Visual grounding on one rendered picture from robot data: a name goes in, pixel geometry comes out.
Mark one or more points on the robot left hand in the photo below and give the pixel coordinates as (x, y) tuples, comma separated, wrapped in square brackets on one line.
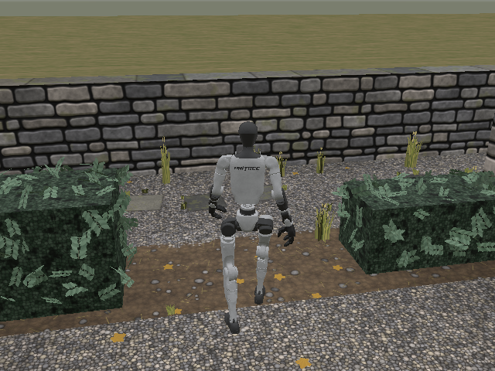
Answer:
[(218, 207)]

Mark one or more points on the robot right hand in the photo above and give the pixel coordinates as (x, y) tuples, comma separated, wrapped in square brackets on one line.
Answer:
[(290, 236)]

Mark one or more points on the robot right upper arm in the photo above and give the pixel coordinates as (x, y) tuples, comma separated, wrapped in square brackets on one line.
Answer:
[(275, 176)]

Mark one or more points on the robot head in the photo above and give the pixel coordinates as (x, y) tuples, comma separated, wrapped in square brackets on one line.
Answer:
[(248, 132)]

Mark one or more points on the left robot forearm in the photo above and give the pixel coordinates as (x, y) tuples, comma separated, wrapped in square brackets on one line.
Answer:
[(213, 200)]

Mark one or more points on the robot left upper arm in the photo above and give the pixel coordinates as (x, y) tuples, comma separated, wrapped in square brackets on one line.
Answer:
[(219, 175)]

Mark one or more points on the right robot shin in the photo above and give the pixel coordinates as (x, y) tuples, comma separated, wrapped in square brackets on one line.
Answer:
[(261, 270)]

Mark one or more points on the right robot forearm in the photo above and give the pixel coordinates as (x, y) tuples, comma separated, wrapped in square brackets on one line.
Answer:
[(282, 205)]

